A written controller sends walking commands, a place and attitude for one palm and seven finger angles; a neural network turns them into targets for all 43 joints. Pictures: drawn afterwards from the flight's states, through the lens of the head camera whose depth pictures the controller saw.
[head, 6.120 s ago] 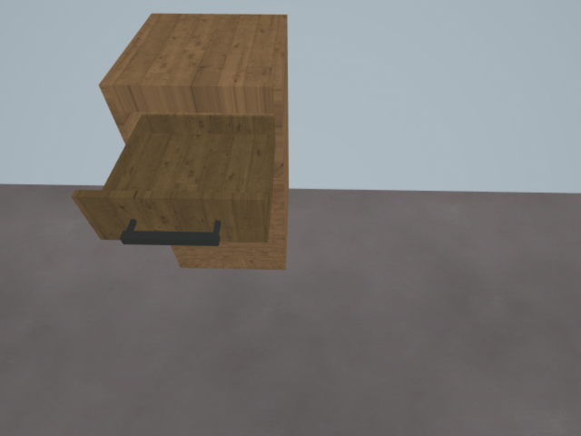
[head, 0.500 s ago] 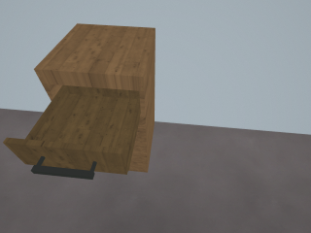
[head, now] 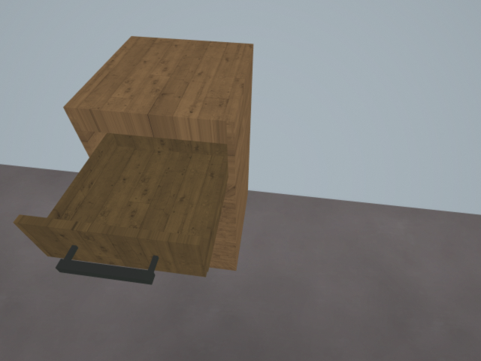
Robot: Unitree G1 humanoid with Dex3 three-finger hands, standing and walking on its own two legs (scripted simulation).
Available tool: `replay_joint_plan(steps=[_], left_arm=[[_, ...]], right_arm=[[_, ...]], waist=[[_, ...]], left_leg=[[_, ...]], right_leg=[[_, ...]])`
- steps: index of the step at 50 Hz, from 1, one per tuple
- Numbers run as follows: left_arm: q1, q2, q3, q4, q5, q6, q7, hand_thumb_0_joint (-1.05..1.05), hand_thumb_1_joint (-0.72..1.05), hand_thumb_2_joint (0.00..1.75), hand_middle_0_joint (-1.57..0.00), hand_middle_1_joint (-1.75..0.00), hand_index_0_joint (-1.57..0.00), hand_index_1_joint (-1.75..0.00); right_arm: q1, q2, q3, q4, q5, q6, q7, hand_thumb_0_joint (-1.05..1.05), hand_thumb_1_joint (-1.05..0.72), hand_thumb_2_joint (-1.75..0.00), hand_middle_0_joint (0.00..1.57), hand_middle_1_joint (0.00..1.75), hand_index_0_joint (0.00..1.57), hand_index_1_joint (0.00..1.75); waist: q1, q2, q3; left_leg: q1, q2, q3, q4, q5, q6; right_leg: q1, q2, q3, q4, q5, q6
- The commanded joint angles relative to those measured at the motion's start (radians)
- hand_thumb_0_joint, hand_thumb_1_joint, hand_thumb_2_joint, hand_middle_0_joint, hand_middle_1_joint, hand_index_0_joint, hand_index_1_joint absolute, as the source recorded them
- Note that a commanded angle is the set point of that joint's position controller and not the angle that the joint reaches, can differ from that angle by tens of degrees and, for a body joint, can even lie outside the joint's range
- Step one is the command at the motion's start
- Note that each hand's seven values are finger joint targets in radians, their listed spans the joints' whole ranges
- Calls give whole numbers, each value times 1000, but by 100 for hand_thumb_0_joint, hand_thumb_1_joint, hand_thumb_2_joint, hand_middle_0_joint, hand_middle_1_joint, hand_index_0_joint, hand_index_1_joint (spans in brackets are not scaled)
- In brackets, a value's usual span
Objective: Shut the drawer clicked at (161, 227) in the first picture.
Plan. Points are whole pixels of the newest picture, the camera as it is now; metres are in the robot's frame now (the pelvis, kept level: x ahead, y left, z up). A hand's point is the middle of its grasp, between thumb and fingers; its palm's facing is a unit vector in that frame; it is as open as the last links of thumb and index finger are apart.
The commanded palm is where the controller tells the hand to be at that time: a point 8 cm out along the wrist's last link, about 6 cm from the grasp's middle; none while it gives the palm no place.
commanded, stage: shuffle to correct the standing spot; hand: left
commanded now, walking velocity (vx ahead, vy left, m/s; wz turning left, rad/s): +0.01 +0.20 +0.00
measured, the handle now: (109, 263) +0.31 +0.31 -0.10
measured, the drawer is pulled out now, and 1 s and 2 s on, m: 0.30 0.30 0.30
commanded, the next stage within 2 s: come to a stop and stand still in 0.64 s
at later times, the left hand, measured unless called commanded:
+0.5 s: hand out of the picture +0.00 +0.21 -0.15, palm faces +0.05 -0.96 -0.28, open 7.3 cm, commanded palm none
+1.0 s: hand out of the picture +0.04 +0.30 -0.16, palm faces +0.02 -0.97 -0.25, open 7.3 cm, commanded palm none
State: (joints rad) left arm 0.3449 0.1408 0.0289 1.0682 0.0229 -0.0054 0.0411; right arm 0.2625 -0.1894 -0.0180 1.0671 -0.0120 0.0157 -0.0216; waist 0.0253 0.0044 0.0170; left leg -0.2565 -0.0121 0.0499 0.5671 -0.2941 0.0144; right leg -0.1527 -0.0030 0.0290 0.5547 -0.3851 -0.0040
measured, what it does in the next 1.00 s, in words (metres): steps to the left: right foot, then left foot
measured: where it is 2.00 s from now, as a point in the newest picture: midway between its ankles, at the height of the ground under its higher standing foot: outside the picture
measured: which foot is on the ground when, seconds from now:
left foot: down 0.00-0.32, up 0.34-0.72, down 0.74-1.00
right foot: down 0.00-0.08, up 0.10-0.30, down 0.32-0.74, up 0.76-1.00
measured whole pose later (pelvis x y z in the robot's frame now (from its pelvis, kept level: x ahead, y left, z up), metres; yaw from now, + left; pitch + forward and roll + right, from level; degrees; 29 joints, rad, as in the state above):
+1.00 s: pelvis +0.00 +0.11 +0.00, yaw -2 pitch +0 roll +4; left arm 0.26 0.18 0.03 1.01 0.02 0.02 0.02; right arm 0.26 -0.15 -0.01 1.02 -0.03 0.00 -0.03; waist 0.01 -0.03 0.01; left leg -0.26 -0.01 0.11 0.51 -0.24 0.00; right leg -0.31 -0.03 -0.04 0.71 -0.39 0.00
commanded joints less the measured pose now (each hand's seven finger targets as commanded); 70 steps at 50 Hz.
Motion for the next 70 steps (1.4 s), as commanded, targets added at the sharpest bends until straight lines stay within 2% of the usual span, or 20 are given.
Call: replay_joint_plan(steps=[1,5,14,15,16,17,22,31,34,35,37,39,43,48,54,56,57,59,62,70], left_arm=[[37,178,43,-58,-2,3,19,0,90,90,-20,-30,-20,-30],[-35,108,27,-98,1,25,14,0,90,90,-20,-30,-20,-30],[80,90,23,-76,0,18,10,0,90,90,-20,-30,-20,-30],[123,123,31,-72,6,8,16,0,90,90,-20,-30,-20,-30],[141,229,50,-78,18,-3,25,0,90,90,-20,-30,-20,-30],[133,259,50,-88,5,-6,25,0,90,90,-20,-30,-20,-30],[14,199,43,-120,4,-31,22,0,90,90,-20,-30,-20,-30],[14,281,70,-112,18,-7,-6,0,90,90,-20,-30,-20,-30],[-18,283,74,-114,16,6,-7,0,90,90,-20,-30,-20,-30],[-9,249,66,-113,11,14,-9,0,90,90,-20,-30,-20,-30],[-42,131,44,-152,3,31,-6,0,90,90,-20,-30,-20,-30],[-60,93,31,-197,2,21,-6,0,90,90,-20,-30,-20,-30],[50,88,17,-68,0,17,-21,0,90,90,-20,-30,-20,-30],[30,71,3,-62,-9,15,-17,0,90,90,-20,-30,-20,-30],[-26,124,-3,-47,-6,-19,-2,0,90,90,-20,-30,-20,-30],[-39,111,-8,-43,-12,-20,-4,0,90,90,-20,-30,-20,-30],[32,144,3,-40,6,-27,34,0,90,90,-20,-30,-20,-30],[-26,180,1,-101,1,-42,23,0,90,90,-20,-30,-20,-30],[-36,168,6,-118,1,-39,21,0,90,90,-20,-30,-20,-30],[-6,112,-17,-80,-16,-27,6,0,90,90,-20,-30,-20,-30]], right_arm=[[61,-84,-22,-65,0,-16,-2,0,-90,-90,20,30,20,30],[106,-136,-30,-80,-5,-11,-6,0,-90,-90,20,30,20,30],[-21,-133,-30,-155,-12,8,10,0,-90,-90,20,30,20,30],[-23,-115,-31,-164,-6,8,14,0,-90,-90,20,30,20,30],[-12,-57,-33,-185,0,11,18,0,-90,-90,20,30,20,30],[-59,-111,-44,-191,-20,20,16,0,-90,-90,20,30,20,30],[-37,-78,-40,-163,-11,30,40,0,-90,-90,20,30,20,30],[-99,-54,-30,-185,9,17,52,0,-90,-90,20,30,20,30],[30,-70,-34,-143,12,-2,44,0,-90,-90,20,30,20,30],[78,-110,-40,-126,8,-8,37,0,-90,-90,20,30,20,30],[170,-253,-70,-125,-4,-3,23,0,-90,-90,20,30,20,30],[107,-227,-56,-167,-18,-2,16,0,-90,-90,20,30,20,30],[-34,-85,-9,-139,-14,-44,-2,0,-90,-90,20,30,20,30],[22,-111,-25,-85,-18,-31,-12,0,-90,-90,20,30,20,30],[68,-6,0,-23,-4,0,-2,0,-90,-90,20,30,20,30],[99,0,8,16,-2,-5,-3,0,-90,-90,20,30,20,30],[20,-85,-18,-51,-3,-8,-2,0,-90,-90,20,30,20,30],[53,-25,-2,-78,-8,-4,10,0,-90,-90,20,30,20,30],[98,-8,0,-77,-5,-14,9,0,-90,-90,20,30,20,30],[107,-46,16,-39,-3,-40,-7,0,-90,-90,20,30,20,30]], waist=[[-24,-77,35],[-41,166,23],[43,7,-56],[66,-98,-61],[62,-385,-28],[64,-277,24],[-3,-200,14],[27,-251,44],[-26,-207,-2],[-40,-84,-47],[-81,313,-80],[-47,101,30],[20,207,-29],[-7,75,-27],[-52,-268,45],[-59,-136,64],[-22,-138,140],[-53,41,25],[-63,4,3],[-23,67,12]], left_leg=[[37,78,-39,-64,272,6],[111,284,-288,-252,439,219],[-90,191,-147,-147,243,167],[-190,134,-103,-40,106,109],[-394,-18,11,198,-154,6],[-401,-19,-61,418,-258,-24],[-407,29,-65,569,-55,-59],[-159,10,69,167,-26,-65],[92,-8,108,-69,66,-55],[190,22,92,-133,102,-46],[202,354,-329,-267,298,153],[-18,389,-343,-298,191,237],[-59,227,-125,-275,353,142],[4,288,-172,-207,359,147],[9,69,5,-12,-43,-20],[67,80,-13,-71,58,-15],[-53,78,11,115,-19,-34],[-104,75,-25,190,-130,-6],[-49,63,-14,92,-118,-6],[1,137,-111,-146,217,32]], right_leg=[[-88,-203,143,-30,503,-106],[-309,-37,-52,418,-218,-20],[-13,-81,-107,33,69,-18],[106,-162,-20,-134,151,-37],[172,-453,365,-264,243,-135],[29,-555,443,-303,370,-211],[43,-361,87,-195,680,-164],[-88,-335,23,-222,319,-120],[-174,-294,-13,-86,268,-76],[-200,-236,-49,40,217,-56],[-443,-45,-120,487,-334,8],[-447,-78,-52,681,-231,-24],[-270,-77,-26,518,-4,3],[-105,-41,-45,56,-9,2],[-134,-191,163,-307,263,-105],[-159,-162,116,-280,256,-99],[-155,-177,176,-264,576,-4],[-84,-247,213,-284,326,-99],[-102,-211,171,-247,233,-170],[-18,-87,33,-117,345,-64]])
